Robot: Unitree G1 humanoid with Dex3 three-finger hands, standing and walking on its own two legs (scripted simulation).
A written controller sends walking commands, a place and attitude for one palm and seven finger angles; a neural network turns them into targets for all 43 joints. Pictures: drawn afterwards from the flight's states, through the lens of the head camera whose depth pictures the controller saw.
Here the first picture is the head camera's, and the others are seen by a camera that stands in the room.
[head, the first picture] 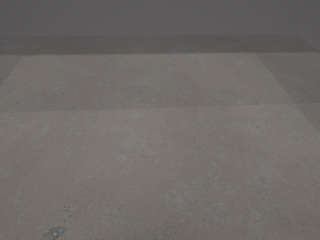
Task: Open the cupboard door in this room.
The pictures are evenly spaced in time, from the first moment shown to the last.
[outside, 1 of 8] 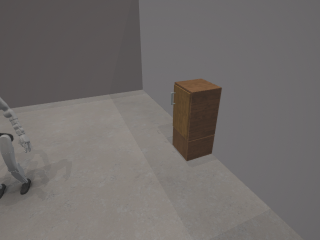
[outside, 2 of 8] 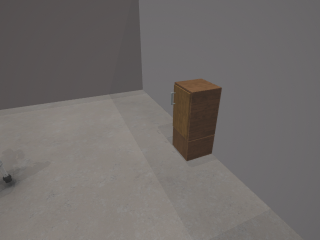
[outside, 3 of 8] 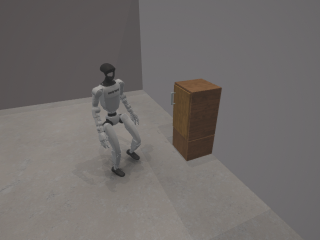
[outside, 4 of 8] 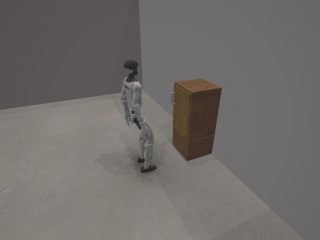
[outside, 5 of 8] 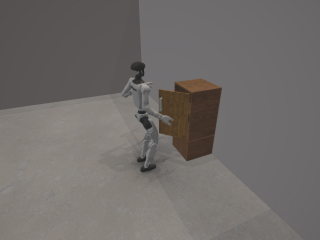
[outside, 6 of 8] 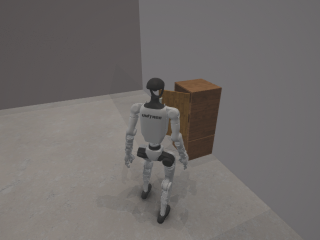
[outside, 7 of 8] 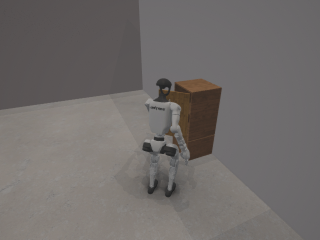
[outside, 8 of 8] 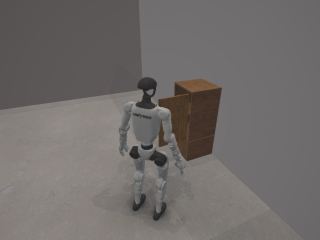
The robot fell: no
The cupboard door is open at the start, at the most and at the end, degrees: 0 92 91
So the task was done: yes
